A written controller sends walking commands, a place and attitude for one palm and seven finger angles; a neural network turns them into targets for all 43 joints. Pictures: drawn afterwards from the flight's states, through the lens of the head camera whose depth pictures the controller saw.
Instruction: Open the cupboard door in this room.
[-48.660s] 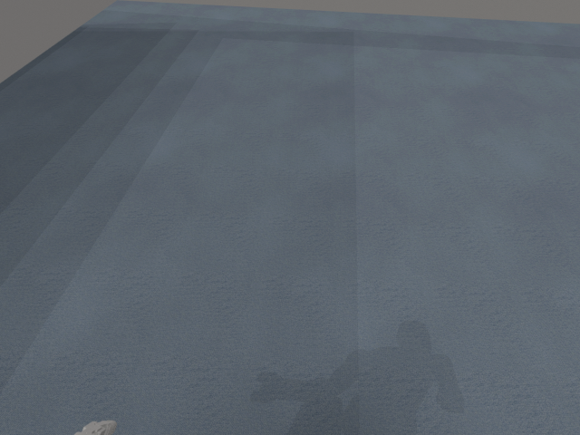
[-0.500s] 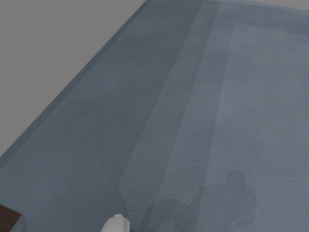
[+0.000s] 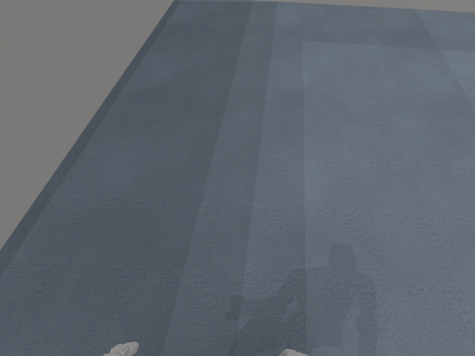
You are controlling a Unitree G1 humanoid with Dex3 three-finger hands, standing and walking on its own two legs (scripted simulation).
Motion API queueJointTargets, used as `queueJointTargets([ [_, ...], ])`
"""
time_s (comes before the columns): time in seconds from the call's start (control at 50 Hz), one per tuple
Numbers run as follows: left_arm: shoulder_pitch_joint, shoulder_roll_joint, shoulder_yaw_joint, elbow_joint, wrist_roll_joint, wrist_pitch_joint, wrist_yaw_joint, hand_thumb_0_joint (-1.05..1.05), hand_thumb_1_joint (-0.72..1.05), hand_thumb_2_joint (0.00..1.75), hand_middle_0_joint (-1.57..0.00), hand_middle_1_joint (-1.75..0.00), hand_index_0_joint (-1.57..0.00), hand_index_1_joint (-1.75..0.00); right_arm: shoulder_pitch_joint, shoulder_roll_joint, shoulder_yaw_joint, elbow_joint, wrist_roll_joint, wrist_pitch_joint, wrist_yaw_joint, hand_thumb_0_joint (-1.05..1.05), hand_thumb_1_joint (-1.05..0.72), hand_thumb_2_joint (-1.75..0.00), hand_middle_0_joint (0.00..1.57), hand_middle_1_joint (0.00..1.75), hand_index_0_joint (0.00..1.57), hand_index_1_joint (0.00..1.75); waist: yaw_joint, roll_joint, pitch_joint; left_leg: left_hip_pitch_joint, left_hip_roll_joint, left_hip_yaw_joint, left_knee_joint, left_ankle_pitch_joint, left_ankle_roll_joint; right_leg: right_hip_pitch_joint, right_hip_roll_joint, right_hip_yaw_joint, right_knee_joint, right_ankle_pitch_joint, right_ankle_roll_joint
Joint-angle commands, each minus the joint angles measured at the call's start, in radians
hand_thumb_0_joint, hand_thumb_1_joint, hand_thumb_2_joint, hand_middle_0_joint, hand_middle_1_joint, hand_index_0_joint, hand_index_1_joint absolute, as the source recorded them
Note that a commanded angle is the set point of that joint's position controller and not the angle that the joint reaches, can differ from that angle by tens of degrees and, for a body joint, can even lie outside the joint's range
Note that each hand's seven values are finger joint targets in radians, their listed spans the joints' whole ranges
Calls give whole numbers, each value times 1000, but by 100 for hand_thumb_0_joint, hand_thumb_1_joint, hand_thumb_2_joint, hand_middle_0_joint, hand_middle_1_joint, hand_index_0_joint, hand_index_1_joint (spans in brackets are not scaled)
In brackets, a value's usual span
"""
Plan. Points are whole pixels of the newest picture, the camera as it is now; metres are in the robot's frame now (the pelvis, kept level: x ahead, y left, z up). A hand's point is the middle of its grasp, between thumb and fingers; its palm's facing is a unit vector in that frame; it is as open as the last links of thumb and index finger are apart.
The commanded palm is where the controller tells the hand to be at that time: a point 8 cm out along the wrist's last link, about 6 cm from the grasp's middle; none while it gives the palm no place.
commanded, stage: walk to a spot facing it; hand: left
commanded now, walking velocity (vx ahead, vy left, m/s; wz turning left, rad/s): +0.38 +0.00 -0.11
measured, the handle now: out of the picture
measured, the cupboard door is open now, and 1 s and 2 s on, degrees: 46 46 46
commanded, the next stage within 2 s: turn to face it in 0.50 s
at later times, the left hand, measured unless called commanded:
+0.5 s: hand (155, 316) +0.22 +0.18 -0.19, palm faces +0.02 -0.99 -0.14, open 7.3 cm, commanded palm none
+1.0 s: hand (181, 210) +0.48 +0.16 -0.17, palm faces +0.15 -0.97 -0.20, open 7.2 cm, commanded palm none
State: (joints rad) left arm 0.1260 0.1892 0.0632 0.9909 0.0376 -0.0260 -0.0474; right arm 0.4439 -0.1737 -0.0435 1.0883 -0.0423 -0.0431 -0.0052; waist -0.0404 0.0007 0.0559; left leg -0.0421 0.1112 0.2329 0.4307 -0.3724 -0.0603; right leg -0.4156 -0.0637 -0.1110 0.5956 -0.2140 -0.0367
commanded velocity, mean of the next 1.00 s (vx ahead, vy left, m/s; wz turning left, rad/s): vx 0.19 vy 0.00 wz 0.18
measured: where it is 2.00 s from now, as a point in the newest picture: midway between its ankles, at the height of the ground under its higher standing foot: (259, 271)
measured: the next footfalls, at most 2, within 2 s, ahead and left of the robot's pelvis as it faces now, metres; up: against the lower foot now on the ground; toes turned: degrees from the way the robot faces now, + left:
right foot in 0.02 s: +0.12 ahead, -0.12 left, +0.00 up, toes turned -7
left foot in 0.38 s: +0.33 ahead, +0.12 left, +0.00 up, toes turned +9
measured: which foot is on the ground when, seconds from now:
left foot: down 0.00-0.02, up 0.04-0.36, down 0.38-0.74, up 0.76-1.00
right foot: up 0.00-0.00, down 0.02-0.38, up 0.40-0.72, down 0.74-1.00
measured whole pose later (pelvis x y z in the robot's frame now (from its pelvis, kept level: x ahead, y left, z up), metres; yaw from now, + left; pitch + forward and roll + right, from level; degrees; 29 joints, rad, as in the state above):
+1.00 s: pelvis +0.42 -0.03 +0.00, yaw +7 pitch +1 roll +1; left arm 0.17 0.18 0.07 1.00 0.03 -0.03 0.02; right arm 0.24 -0.17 -0.05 1.03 -0.02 0.02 0.01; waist -0.02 -0.04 0.07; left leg -0.39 0.06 0.15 0.69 -0.33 -0.04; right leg -0.23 -0.15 -0.27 0.59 -0.34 0.02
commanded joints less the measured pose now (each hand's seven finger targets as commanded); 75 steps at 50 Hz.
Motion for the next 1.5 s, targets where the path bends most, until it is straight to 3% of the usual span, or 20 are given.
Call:
queueJointTargets([
  [0.0, 454, 281, 74, 86, -17, -31, 37, 0, 90, 90, -20, -30, -20, -30, -78, -58, -2, -103, 36, -25, 10, 0, -90, -90, 20, 30, 20, 30, 218, -362, -175, -642, -69, -16, 682, -242, 37, 707, -375, 650, -340, -186, -223],
  [0.12, 163, 88, 17, 29, -13, -44, 57, 0, 90, 90, -20, -30, -20, -30, -91, -15, -15, -43, 18, 9, 12, 0, -90, -90, 20, 30, 20, 30, 27, -125, -2, -485, 58, -170, 586, 30, 24, 216, -219, 215, -410, 8, -144],
  [0.32, 196, 115, 22, 75, -21, -53, 47, 0, 90, 90, -20, -30, -20, -30, -131, -67, -28, -77, 15, -23, 25, 0, -90, -90, 20, 30, 20, 30, -17, -30, 2, -170, -43, -85, 86, 201, 52, 209, -150, 113, -206, 153, -88],
  [0.38, 154, 50, 6, -4, -24, -57, 36, 0, 90, 90, -20, -30, -20, -30, 203, -272, -71, -2, -7, -22, -6, 0, -90, -90, 20, 30, 20, 30, -130, 289, -175, 221, 385, -719, -164, 73, 280, -216, 84, 39, 590, -360, -3],
  [0.52, 140, -8, 1, 18, -12, -4, 15, 0, 90, 90, -20, -30, -20, -30, -93, -128, -28, -62, 10, -44, -15, 0, -90, -90, 20, 30, 20, 30, 38, 147, -22, -157, 208, -184, -239, 226, 161, -110, -63, 74, 385, -61, 35],
  [0.66, 190, 29, 5, 41, -8, -18, 28, 0, 90, 90, -20, -30, -20, -30, -96, -111, -24, -32, 18, -4, -5, 0, -90, -90, 20, 30, 20, 30, 79, 46, -12, -279, 118, -130, -65, 160, 132, 243, 15, -41, -39, 90, 50],
  [0.7, 313, 171, 30, 79, -3, -38, 47, 0, 90, 90, -20, -30, -20, -30, -77, -36, -9, -39, 30, 1, 5, 0, -90, -90, 20, 30, 20, 30, 130, -213, -73, -473, -55, -34, 259, -116, 49, 467, -240, 245, -186, 162, -19],
  [0.72, 346, 235, 38, 69, -12, -30, 54, 0, 90, 90, -20, -30, -20, -30, -74, -33, -11, -66, 35, 19, 7, 0, -90, -90, 20, 30, 20, 30, 133, -296, -105, -480, -80, -79, 478, -319, 42, 436, -403, 395, -325, 128, -102],
  [0.76, 262, 188, 35, 52, -15, -33, 72, 0, 90, 90, -20, -30, -20, -30, -139, -44, -16, -74, 35, 25, -3, 0, -90, -90, 20, 30, 20, 30, 117, -354, -83, -572, -26, -195, 727, -222, 32, 409, -408, 373, -309, 331, -156],
  [0.84, 130, 127, 27, -3, -9, -19, 83, 0, 90, 90, -20, -30, -20, -30, -157, -5, -6, -69, 36, 43, 10, 0, -90, -90, 20, 30, 20, 30, 52, -182, -92, -454, 7, -181, 541, -127, 19, 293, -331, 42, -226, 487, -92],
  [0.96, 87, 153, 39, -41, -21, 5, 75, 0, 90, 90, -20, -30, -20, -30, -106, -57, -16, -96, 22, 50, 26, 0, -90, -90, 20, 30, 20, 30, 1, -71, -98, -179, -57, -77, 92, 202, 26, 184, -268, -100, -24, 264, 8],
  [1.0, 72, 72, 22, -107, -35, 21, 66, 0, 90, 90, -20, -30, -20, -30, -13, -250, -62, -113, 6, 42, 13, 0, -90, -90, 20, 30, 20, 30, -57, 384, -152, -12, 311, -609, -72, 721, 244, -137, -55, -104, 381, -471, 131],
  [1.02, -11, 100, 13, -154, -20, 28, 70, 0, 90, 90, -20, -30, -20, -30, 22, -281, -66, -113, 6, 49, 3, 0, -90, -90, 20, 30, 20, 30, -83, 217, -144, -76, 358, -668, -72, 614, 305, -130, -37, 34, 522, -487, 107],
  [1.12, 28, 87, 27, -111, -21, 38, 60, 0, 90, 90, -20, -30, -20, -30, -200, -215, -51, -191, 14, 34, -17, 0, -90, -90, 20, 30, 20, 30, 22, 151, -116, -125, 169, -431, -55, 600, 211, -161, -33, 104, 540, -216, 121],
  [1.26, 144, 103, 26, -127, -24, 31, 60, 0, 90, 90, -20, -30, -20, -30, -320, -257, -77, -250, 18, 64, -1, 0, -90, -90, 20, 30, 20, 30, 67, 144, -134, -284, 88, -431, 24, 380, 169, 201, 47, 34, -41, -77, 105],
  [1.28, 184, 148, 36, -126, -17, 22, 65, 0, 90, 90, -20, -30, -20, -30, -338, -224, -75, -268, 27, 66, 4, 0, -90, -90, 20, 30, 20, 30, 90, 32, -129, -383, 18, -387, 108, 241, 117, 311, -19, 92, -198, -20, 88],
  [1.3, 207, 253, 56, -132, 0, 12, 74, 0, 90, 90, -20, -30, -20, -30, -341, -153, -64, -295, 35, 68, 14, 0, -90, -90, 20, 30, 20, 30, 102, -281, -112, -578, -137, -230, 345, -68, 29, 385, -295, 406, -331, 7, -10],
  [1.32, 193, 294, 52, -149, -3, 17, 76, 0, 90, 90, -20, -30, -20, -30, -383, -170, -66, -314, 29, 71, 22, 0, -90, -90, 20, 30, 20, 30, 119, -300, -88, -560, -147, -230, 603, -260, 18, 267, -456, 483, -354, 108, -116],
  [1.38, 84, 181, 24, -159, -12, 6, 82, 0, 90, 90, -20, -30, -20, -30, -367, -148, -61, -265, 24, 89, 27, 0, -90, -90, 20, 30, 20, 30, 41, -210, -40, -594, -75, -265, 832, -94, 2, 262, -292, 226, -238, 393, -89],
  [1.48, 164, 186, 26, -145, -12, 1, 84, 0, 90, 90, -20, -30, -20, -30, -413, -113, -37, -259, 31, 93, 38, 0, -90, -90, 20, 30, 20, 30, 73, -187, -97, -527, -84, -174, 572, -60, -14, 424, -263, 59, -174, 656, -59],
])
